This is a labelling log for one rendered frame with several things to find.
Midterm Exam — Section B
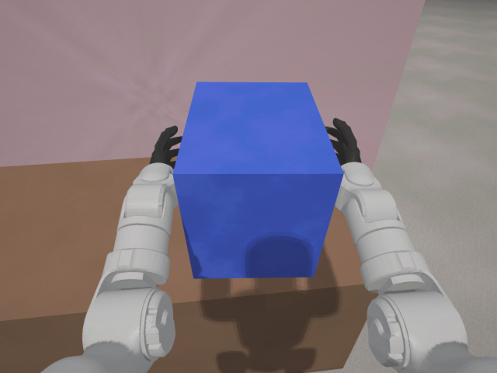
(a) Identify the robot right hand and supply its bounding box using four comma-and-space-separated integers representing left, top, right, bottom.
325, 118, 362, 166

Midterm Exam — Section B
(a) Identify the carton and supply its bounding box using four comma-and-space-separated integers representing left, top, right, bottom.
172, 82, 344, 279

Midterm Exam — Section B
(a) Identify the robot right forearm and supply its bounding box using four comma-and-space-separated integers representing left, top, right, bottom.
335, 162, 467, 340

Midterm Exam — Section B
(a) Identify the robot right upper arm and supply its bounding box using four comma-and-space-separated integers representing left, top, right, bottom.
367, 291, 497, 373

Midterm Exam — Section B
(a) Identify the robot left upper arm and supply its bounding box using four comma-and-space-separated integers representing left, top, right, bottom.
41, 288, 176, 373

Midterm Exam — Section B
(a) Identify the robot left forearm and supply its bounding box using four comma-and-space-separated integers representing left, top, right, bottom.
82, 162, 179, 349

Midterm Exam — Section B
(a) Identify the pedestal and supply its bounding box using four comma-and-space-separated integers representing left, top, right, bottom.
0, 156, 379, 373

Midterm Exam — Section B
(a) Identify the robot left hand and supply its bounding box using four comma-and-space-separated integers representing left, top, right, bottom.
149, 126, 182, 169

